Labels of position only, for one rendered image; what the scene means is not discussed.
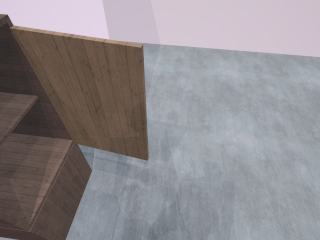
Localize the cupboard door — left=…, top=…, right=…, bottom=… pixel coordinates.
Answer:
left=10, top=25, right=149, bottom=161

